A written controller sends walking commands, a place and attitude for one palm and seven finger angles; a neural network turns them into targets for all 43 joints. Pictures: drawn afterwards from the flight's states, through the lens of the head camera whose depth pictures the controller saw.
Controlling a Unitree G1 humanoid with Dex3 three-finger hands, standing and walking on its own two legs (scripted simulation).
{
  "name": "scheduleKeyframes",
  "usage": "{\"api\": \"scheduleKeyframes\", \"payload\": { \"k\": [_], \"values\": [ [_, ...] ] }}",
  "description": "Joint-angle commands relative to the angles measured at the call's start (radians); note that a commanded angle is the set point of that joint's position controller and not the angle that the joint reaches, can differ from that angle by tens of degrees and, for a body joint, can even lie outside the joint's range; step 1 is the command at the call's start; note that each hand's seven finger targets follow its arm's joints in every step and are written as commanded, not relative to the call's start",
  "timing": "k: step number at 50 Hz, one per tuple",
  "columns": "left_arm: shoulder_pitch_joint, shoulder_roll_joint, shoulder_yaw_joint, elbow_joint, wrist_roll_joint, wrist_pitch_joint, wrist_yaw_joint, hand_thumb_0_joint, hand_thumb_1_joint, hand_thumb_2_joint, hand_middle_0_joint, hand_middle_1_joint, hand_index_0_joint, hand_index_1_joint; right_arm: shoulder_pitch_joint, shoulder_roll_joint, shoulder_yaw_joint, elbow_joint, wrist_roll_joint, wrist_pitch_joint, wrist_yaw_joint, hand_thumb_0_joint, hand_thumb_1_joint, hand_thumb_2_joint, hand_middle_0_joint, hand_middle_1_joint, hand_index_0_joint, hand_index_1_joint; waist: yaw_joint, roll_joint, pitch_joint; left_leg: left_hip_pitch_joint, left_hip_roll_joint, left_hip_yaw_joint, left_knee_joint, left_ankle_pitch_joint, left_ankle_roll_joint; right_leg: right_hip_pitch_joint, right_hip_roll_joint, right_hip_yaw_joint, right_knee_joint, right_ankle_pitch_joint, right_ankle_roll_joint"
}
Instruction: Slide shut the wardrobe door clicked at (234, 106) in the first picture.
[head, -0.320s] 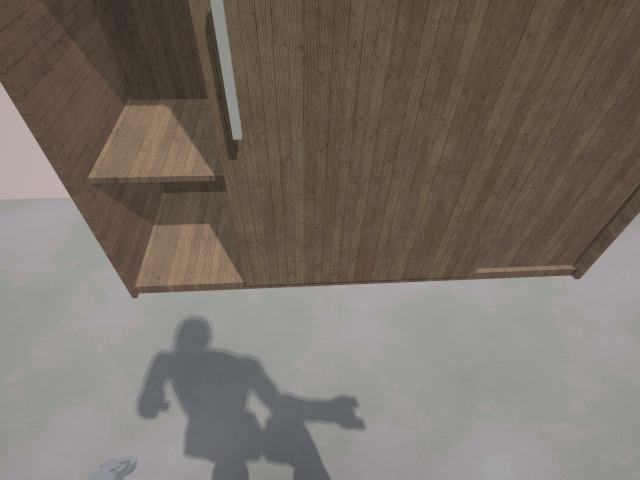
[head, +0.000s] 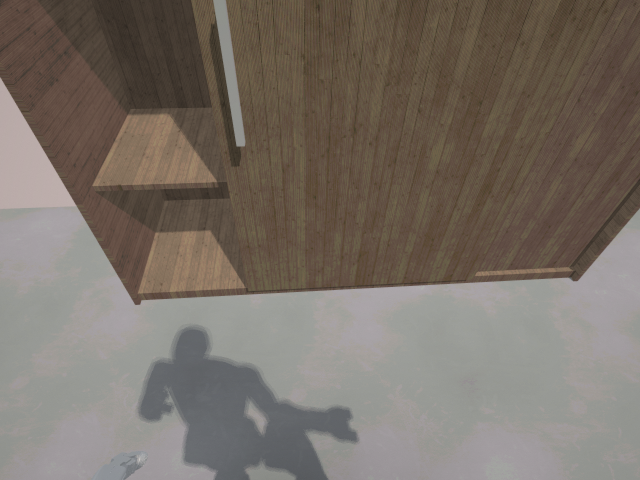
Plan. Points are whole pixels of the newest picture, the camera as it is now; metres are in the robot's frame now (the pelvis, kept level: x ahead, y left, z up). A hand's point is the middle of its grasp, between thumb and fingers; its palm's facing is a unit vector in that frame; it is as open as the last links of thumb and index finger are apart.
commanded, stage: stand and wait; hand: right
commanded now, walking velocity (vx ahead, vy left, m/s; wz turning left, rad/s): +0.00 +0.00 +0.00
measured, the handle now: (232, 75) +0.85 +0.24 +0.11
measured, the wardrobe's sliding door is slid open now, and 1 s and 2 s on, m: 0.41 0.41 0.41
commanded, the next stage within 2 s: look at it before walking up in 0.50 s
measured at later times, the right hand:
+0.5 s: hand out of the picture +0.06 -0.24 -0.15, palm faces -0.03 +0.94 -0.34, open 7.4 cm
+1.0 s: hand out of the picture +0.06 -0.24 -0.15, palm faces -0.03 +0.94 -0.33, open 7.4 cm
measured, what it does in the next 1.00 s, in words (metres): stands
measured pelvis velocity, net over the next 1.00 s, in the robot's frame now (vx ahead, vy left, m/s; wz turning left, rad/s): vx -0.01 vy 0.01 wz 0.00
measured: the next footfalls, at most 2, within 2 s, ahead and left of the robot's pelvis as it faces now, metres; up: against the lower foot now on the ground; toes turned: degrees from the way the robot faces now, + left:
none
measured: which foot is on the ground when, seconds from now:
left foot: down 0.00-1.00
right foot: down 0.00-1.00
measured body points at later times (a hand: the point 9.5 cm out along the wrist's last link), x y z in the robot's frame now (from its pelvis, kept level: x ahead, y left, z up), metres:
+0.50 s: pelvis -0.01 +0.01 +0.00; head -0.01 +0.01 +0.45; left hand +0.06 +0.31 -0.13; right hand +0.06 -0.29 -0.13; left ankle -0.01 +0.13 -0.74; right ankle -0.01 -0.12 -0.74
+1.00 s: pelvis -0.01 +0.01 +0.01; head -0.01 +0.01 +0.46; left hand +0.06 +0.31 -0.13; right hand +0.06 -0.29 -0.13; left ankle -0.01 +0.13 -0.74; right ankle -0.01 -0.12 -0.74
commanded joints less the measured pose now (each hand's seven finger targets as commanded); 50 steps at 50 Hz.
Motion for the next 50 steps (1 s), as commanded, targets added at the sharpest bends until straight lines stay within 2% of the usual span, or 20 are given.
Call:
{"api": "scheduleKeyframes", "payload": {
  "k": [1, 11, 17, 21, 29, 36, 46, 50],
  "values": [
    [-0.047, 0.204, 0.049, -0.051, -0.003, -0.025, 0.017, 0.0, 0.9, 0.9, -0.2, -0.3, -0.2, -0.3, -0.046, -0.218, -0.055, -0.064, 0.003, -0.028, -0.019, 0.0, -0.9, -0.9, 0.2, 0.3, 0.2, 0.3, 0.004, -0.003, -0.071, 0.024, 0.095, -0.087, -0.084, 0.175, 0.045, -0.001, -0.116, 0.09, -0.073, 0.186, -0.031],
    [-0.028, 0.21, 0.044, -0.002, -0.007, -0.024, 0.018, 0.0, 0.9, 0.9, -0.2, -0.3, -0.2, -0.3, -0.039, -0.221, -0.054, -0.019, 0.007, -0.03, -0.019, 0.0, -0.9, -0.9, 0.2, 0.3, 0.2, 0.3, 0.004, 0.005, -0.067, 0.036, 0.1, -0.095, -0.114, 0.159, 0.048, 0.006, -0.122, 0.097, -0.091, 0.168, -0.024],
    [-0.023, 0.211, 0.042, 0.019, -0.007, -0.02, 0.017, 0.0, 0.9, 0.9, -0.2, -0.3, -0.2, -0.3, -0.039, -0.225, -0.053, -0.002, 0.007, -0.03, -0.018, 0.0, -0.9, -0.9, 0.2, 0.3, 0.2, 0.3, 0.004, 0.015, -0.038, 0.017, 0.101, -0.108, -0.143, 0.097, 0.049, -0.005, -0.12, 0.097, -0.106, 0.124, -0.02],
    [-0.013, 0.212, 0.042, 0.028, -0.006, -0.021, 0.016, 0.0, 0.9, 0.9, -0.2, -0.3, -0.2, -0.3, -0.042, -0.224, -0.054, 0.001, 0.006, -0.031, -0.018, 0.0, -0.9, -0.9, 0.2, 0.3, 0.2, 0.3, 0.006, 0.013, -0.046, 0.017, 0.1, -0.11, -0.147, 0.081, 0.049, 0.0, -0.123, 0.1, -0.112, 0.121, -0.019],
    [-0.01, 0.213, 0.042, 0.033, -0.008, -0.025, 0.017, 0.0, 0.9, 0.9, -0.2, -0.3, -0.2, -0.3, -0.04, -0.222, -0.054, 0.003, 0.005, -0.033, -0.019, 0.0, -0.9, -0.9, 0.2, 0.3, 0.2, 0.3, 0.004, 0.01, -0.056, 0.034, 0.097, -0.099, -0.141, 0.141, 0.047, 0.008, -0.13, 0.101, -0.116, 0.163, -0.019],
    [-0.014, 0.212, 0.041, 0.037, -0.007, -0.024, 0.017, 0.0, 0.9, 0.9, -0.2, -0.3, -0.2, -0.3, -0.045, -0.221, -0.054, 0.005, 0.004, -0.032, -0.019, 0.0, -0.9, -0.9, 0.2, 0.3, 0.2, 0.3, 0.004, 0.005, -0.028, 0.022, 0.097, -0.102, -0.155, 0.115, 0.044, -0.001, -0.129, 0.101, -0.129, 0.138, -0.017],
    [-0.017, 0.217, 0.04, 0.036, -0.008, -0.025, 0.017, 0.0, 0.9, 0.9, -0.2, -0.3, -0.2, -0.3, -0.04, -0.22, -0.053, 0.006, 0.004, -0.031, -0.018, 0.0, -0.9, -0.9, 0.2, 0.3, 0.2, 0.3, 0.004, -0.012, -0.042, 0.03, 0.095, -0.098, -0.155, 0.13, 0.043, 0.013, -0.131, 0.104, -0.135, 0.153, -0.017],
    [-0.013, 0.214, 0.04, 0.038, -0.009, -0.024, 0.017, 0.0, 0.9, 0.9, -0.2, -0.3, -0.2, -0.3, -0.039, -0.221, -0.053, 0.008, 0.004, -0.032, -0.018, 0.0, -0.9, -0.9, 0.2, 0.3, 0.2, 0.3, 0.005, 0.004, -0.044, 0.036, 0.096, -0.098, -0.158, 0.132, 0.042, 0.013, -0.131, 0.108, -0.134, 0.157, -0.018]
  ]
}}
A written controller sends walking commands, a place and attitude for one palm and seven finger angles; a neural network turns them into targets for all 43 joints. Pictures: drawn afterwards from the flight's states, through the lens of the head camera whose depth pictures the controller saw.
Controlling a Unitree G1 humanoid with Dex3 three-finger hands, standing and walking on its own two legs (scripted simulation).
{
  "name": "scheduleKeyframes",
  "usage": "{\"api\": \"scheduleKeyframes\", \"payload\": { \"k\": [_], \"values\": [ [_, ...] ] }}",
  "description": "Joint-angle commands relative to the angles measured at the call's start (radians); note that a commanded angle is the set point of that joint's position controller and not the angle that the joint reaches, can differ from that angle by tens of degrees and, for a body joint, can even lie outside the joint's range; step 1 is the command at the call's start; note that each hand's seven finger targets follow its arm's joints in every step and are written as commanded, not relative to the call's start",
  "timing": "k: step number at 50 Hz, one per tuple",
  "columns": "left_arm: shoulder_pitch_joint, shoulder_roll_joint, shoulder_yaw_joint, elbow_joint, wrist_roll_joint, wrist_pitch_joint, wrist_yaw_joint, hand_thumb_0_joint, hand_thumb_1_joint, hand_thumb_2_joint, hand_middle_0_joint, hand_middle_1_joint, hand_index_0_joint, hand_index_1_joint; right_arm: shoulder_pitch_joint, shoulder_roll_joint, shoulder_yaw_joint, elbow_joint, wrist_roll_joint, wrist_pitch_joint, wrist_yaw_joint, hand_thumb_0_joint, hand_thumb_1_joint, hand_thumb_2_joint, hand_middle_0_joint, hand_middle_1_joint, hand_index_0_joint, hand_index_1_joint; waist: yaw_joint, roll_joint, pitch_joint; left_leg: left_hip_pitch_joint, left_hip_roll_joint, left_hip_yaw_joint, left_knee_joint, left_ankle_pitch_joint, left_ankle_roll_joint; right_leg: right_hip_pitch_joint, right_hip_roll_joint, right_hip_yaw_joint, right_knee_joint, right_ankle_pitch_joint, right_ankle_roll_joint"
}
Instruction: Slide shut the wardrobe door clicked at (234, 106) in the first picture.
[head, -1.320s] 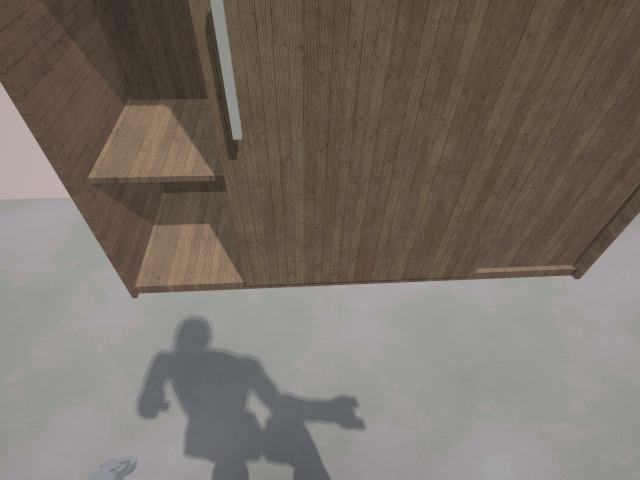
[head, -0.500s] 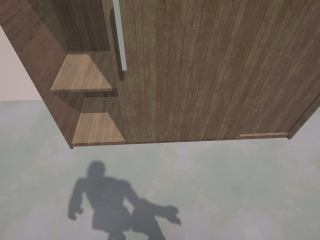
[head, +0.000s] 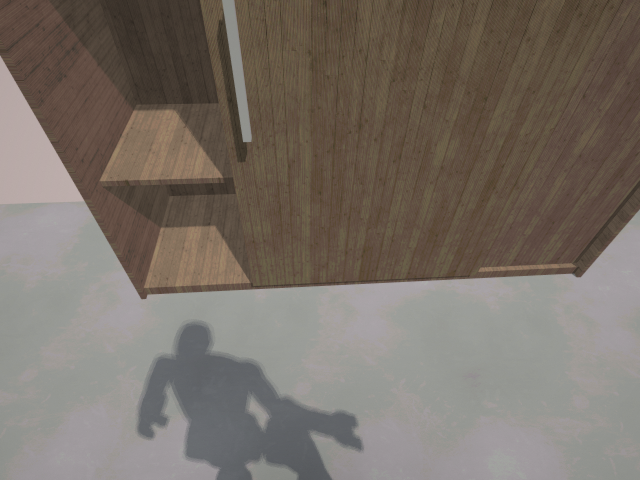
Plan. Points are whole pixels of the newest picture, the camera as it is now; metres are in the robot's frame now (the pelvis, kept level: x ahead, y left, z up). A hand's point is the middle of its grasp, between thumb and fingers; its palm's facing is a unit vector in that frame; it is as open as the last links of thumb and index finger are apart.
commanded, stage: look at it before walking up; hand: right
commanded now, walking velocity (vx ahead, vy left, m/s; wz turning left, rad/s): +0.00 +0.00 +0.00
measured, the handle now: (239, 71) +0.87 +0.23 +0.10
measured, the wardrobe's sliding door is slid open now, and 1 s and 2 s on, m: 0.41 0.41 0.41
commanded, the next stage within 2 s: walk to a spot facing it in 0.12 s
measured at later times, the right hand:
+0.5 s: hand out of the picture +0.07 -0.22 -0.17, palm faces -0.11 +0.95 -0.29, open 7.4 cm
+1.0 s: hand out of the picture +0.07 -0.18 -0.17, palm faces -0.27 +0.93 -0.25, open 7.4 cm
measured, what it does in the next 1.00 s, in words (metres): lifts its right foot, turning left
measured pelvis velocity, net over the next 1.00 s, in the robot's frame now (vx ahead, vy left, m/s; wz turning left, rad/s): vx -0.03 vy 0.00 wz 0.36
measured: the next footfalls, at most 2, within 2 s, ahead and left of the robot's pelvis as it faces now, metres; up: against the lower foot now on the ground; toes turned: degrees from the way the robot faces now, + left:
right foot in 1.12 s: +0.04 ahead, -0.12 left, +0.00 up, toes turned +27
left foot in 1.66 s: -0.14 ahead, +0.04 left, +0.00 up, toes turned +53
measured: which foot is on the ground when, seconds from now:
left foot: down 0.00-1.00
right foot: down 0.00-0.62, up 0.64-1.00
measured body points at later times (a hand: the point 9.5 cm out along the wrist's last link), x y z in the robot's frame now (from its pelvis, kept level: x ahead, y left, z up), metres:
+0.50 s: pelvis -0.01 +0.00 -0.01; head +0.02 +0.01 +0.44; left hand +0.06 +0.28 -0.15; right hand +0.07 -0.27 -0.15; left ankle +0.01 +0.12 -0.75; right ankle +0.01 -0.12 -0.75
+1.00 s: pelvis -0.03 +0.00 -0.01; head +0.00 +0.02 +0.44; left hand +0.00 +0.29 -0.14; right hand +0.09 -0.23 -0.15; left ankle -0.01 +0.11 -0.75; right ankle +0.00 -0.15 -0.69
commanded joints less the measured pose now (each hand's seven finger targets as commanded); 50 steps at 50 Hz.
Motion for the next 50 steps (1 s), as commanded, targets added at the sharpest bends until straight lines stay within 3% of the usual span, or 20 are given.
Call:
{"api": "scheduleKeyframes", "payload": {
  "k": [1, 13, 16, 20, 24, 25, 26, 28, 29, 30, 31, 32, 33, 34, 35, 37, 39, 43, 50],
  "values": [
    [-0.047, 0.205, 0.041, -0.061, -0.002, -0.024, 0.016, 0.0, 0.9, 0.9, -0.2, -0.3, -0.2, -0.3, -0.039, -0.205, -0.043, -0.068, 0.003, -0.024, -0.018, 0.0, -0.9, -0.9, 0.2, 0.3, 0.2, 0.3, -0.002, 0.0, -0.059, 0.008, 0.116, -0.103, -0.072, 0.073, 0.029, -0.004, -0.113, 0.099, -0.059, 0.102, -0.033],
    [-0.042, 0.208, 0.045, -0.061, -0.002, -0.023, 0.02, 0.0, 0.9, 0.9, -0.2, -0.3, -0.2, -0.3, -0.04, -0.209, -0.045, -0.07, 0.002, -0.02, -0.018, 0.0, -0.9, -0.9, 0.2, 0.3, 0.2, 0.3, 0.001, 0.007, -0.061, -0.007, 0.108, -0.118, -0.06, 0.135, 0.033, 0.025, -0.121, 0.078, -0.046, 0.124, -0.03],
    [0.022, 0.087, 0.03, -0.062, 0.001, -0.002, 0.025, 0.0, 0.9, 0.9, -0.2, -0.3, -0.2, -0.3, 0.02, -0.101, -0.032, -0.071, 0.002, 0.012, -0.023, 0.0, -0.9, -0.9, 0.2, 0.3, 0.2, 0.3, 0.006, 0.009, -0.053, -0.058, 0.103, -0.132, 0.002, 0.196, 0.02, 0.021, -0.129, 0.027, 0.011, 0.125, -0.012],
    [0.038, 0.103, 0.054, -0.11, 0.002, 0.016, 0.033, 0.0, 0.9, 0.9, -0.2, -0.3, -0.2, -0.3, 0.045, -0.105, -0.048, -0.122, -0.004, 0.034, -0.017, 0.0, -0.9, -0.9, 0.2, 0.3, 0.2, 0.3, 0.007, 0.002, -0.036, -0.146, 0.072, -0.15, 0.084, 0.186, 0.021, 0.0, -0.16, 0.015, 0.049, 0.064, -0.024],
    [0.023, 0.123, 0.079, -0.159, 0.003, 0.02, 0.035, 0.0, 0.9, 0.9, -0.2, -0.3, -0.2, -0.3, 0.067, -0.078, -0.06, -0.167, -0.005, 0.043, -0.005, 0.0, -0.9, -0.9, 0.2, 0.3, 0.2, 0.3, -0.002, -0.086, -0.043, -0.21, 0.011, -0.109, 0.245, 0.094, 0.007, -0.032, -0.242, 0.056, 0.022, 0.004, -0.069],
    [0.015, 0.127, 0.084, -0.171, 0.002, 0.018, 0.035, 0.0, 0.9, 0.9, -0.2, -0.3, -0.2, -0.3, 0.083, -0.065, -0.063, -0.173, -0.005, 0.044, -0.002, 0.0, -0.9, -0.9, 0.2, 0.3, 0.2, 0.3, -0.008, -0.121, -0.057, -0.204, -0.003, -0.082, 0.317, 0.024, 0.0, -0.046, -0.28, 0.073, 0.014, 0.038, -0.093],
    [0.001, 0.127, 0.089, -0.182, 0.003, 0.015, 0.034, 0.0, 0.9, 0.9, -0.2, -0.3, -0.2, -0.3, 0.098, -0.05, -0.067, -0.18, -0.005, 0.048, 0.001, 0.0, -0.9, -0.9, 0.2, 0.3, 0.2, 0.3, -0.018, -0.174, -0.054, -0.209, -0.016, -0.046, 0.396, -0.128, -0.009, -0.06, -0.318, 0.078, 0.001, 0.086, -0.122],
    [-0.037, 0.116, 0.094, -0.207, 0.005, 0.013, 0.032, 0.0, 0.9, 0.9, -0.2, -0.3, -0.2, -0.3, 0.139, -0.031, -0.074, -0.188, -0.004, 0.049, 0.005, 0.0, -0.9, -0.9, 0.2, 0.3, 0.2, 0.3, -0.041, -0.198, -0.057, -0.179, 0.012, -0.023, 0.433, -0.241, -0.014, -0.089, -0.35, 0.044, 0.043, 0.175, -0.146],
    [-0.051, 0.112, 0.097, -0.217, 0.005, 0.015, 0.032, 0.0, 0.9, 0.9, -0.2, -0.3, -0.2, -0.3, 0.169, -0.035, -0.078, -0.186, -0.006, 0.045, 0.006, 0.0, -0.9, -0.9, 0.2, 0.3, 0.2, 0.3, -0.058, -0.161, -0.061, -0.13, 0.022, -0.031, 0.364, -0.2, -0.008, -0.12, -0.333, 0.006, 0.12, 0.183, -0.124],
    [-0.064, 0.097, 0.098, -0.228, 0.005, 0.021, 0.032, 0.0, 0.9, 0.9, -0.2, -0.3, -0.2, -0.3, 0.222, -0.045, -0.088, -0.177, -0.009, 0.036, 0.006, 0.0, -0.9, -0.9, 0.2, 0.3, 0.2, 0.3, -0.089, -0.061, -0.058, -0.051, 0.043, -0.08, 0.193, -0.018, 0.006, -0.186, -0.266, -0.063, 0.291, 0.119, -0.063],
    [-0.027, 0.015, 0.088, -0.246, -0.001, 0.03, 0.027, 0.0, 0.9, 0.9, -0.2, -0.3, -0.2, -0.3, 0.234, -0.148, -0.109, -0.183, -0.025, 0.019, -0.007, 0.0, -0.9, -0.9, 0.2, 0.3, 0.2, 0.3, -0.077, 0.292, -0.058, 0.004, 0.25, -0.439, -0.016, 0.202, 0.069, -0.371, -0.087, -0.169, 0.572, -0.228, 0.036],
    [-0.057, -0.003, 0.082, -0.272, 0.0, 0.034, 0.027, 0.0, 0.9, 0.9, -0.2, -0.3, -0.2, -0.3, 0.255, -0.182, -0.112, -0.187, -0.013, 0.02, -0.02, 0.0, -0.9, -0.9, 0.2, 0.3, 0.2, 0.3, -0.086, 0.315, -0.038, -0.043, 0.356, -0.602, -0.089, 0.366, 0.148, -0.436, -0.02, -0.056, 0.72, -0.414, 0.046],
    [-0.044, 0.015, 0.088, -0.261, -0.002, 0.042, 0.03, 0.0, 0.9, 0.9, -0.2, -0.3, -0.2, -0.3, 0.224, -0.155, -0.113, -0.193, -0.008, 0.023, -0.028, 0.0, -0.9, -0.9, 0.2, 0.3, 0.2, 0.3, -0.064, 0.25, -0.035, -0.07, 0.316, -0.557, -0.11, 0.21, 0.155, -0.414, -0.046, 0.028, 0.772, -0.351, 0.035],
    [-0.044, 0.015, 0.092, -0.249, 0.0, 0.041, 0.026, 0.0, 0.9, 0.9, -0.2, -0.3, -0.2, -0.3, 0.175, -0.124, -0.112, -0.208, -0.007, 0.022, -0.031, 0.0, -0.9, -0.9, 0.2, 0.3, 0.2, 0.3, -0.049, 0.231, -0.014, -0.094, 0.273, -0.525, -0.107, 0.148, 0.147, -0.43, -0.064, 0.028, 0.782, -0.292, 0.035],
    [-0.032, 0.016, 0.093, -0.237, 0.0, 0.038, 0.023, 0.0, 0.9, 0.9, -0.2, -0.3, -0.2, -0.3, 0.134, -0.101, -0.105, -0.222, -0.005, 0.021, -0.028, 0.0, -0.9, -0.9, 0.2, 0.3, 0.2, 0.3, -0.029, 0.164, -0.015, -0.086, 0.236, -0.477, -0.081, 0.137, 0.157, -0.422, -0.073, 0.029, 0.797, -0.23, 0.041],
    [-0.016, 0.0, 0.092, -0.225, 0.003, 0.036, 0.021, 0.0, 0.9, 0.9, -0.2, -0.3, -0.2, -0.3, 0.136, -0.075, -0.1, -0.229, -0.001, 0.013, -0.024, 0.0, -0.9, -0.9, 0.2, 0.3, 0.2, 0.3, -0.022, 0.097, -0.065, -0.049, 0.187, -0.412, -0.055, 0.179, 0.152, -0.401, -0.065, 0.017, 0.77, -0.17, 0.053],
    [-0.01, -0.009, 0.092, -0.225, 0.004, 0.037, 0.024, 0.0, 0.9, 0.9, -0.2, -0.3, -0.2, -0.3, 0.16, -0.069, -0.104, -0.223, -0.002, 0.01, -0.025, 0.0, -0.9, -0.9, 0.2, 0.3, 0.2, 0.3, -0.027, 0.1, -0.104, 0.005, 0.17, -0.4, -0.04, 0.214, 0.147, -0.4, -0.058, 0.013, 0.735, -0.158, 0.061],
    [-0.034, -0.017, 0.09, -0.242, 0.004, 0.038, 0.031, 0.0, 0.9, 0.9, -0.2, -0.3, -0.2, -0.3, 0.196, -0.068, -0.11, -0.217, -0.004, 0.014, -0.023, 0.0, -0.9, -0.9, 0.2, 0.3, 0.2, 0.3, -0.044, 0.115, -0.118, 0.054, 0.16, -0.432, -0.038, 0.227, 0.153, -0.418, -0.043, 0.02, 0.685, -0.173, 0.069],
    [-0.046, -0.02, 0.086, -0.274, -0.007, 0.028, 0.037, 0.0, 0.9, 0.9, -0.2, -0.3, -0.2, -0.3, 0.177, -0.087, -0.121, -0.233, -0.015, 0.028, -0.023, 0.0, -0.9, -0.9, 0.2, 0.3, 0.2, 0.3, -0.052, 0.162, -0.121, 0.006, 0.145, -0.523, -0.042, 0.222, 0.175, -0.297, -0.009, 0.024, 0.436, -0.246, 0.049]
  ]
}}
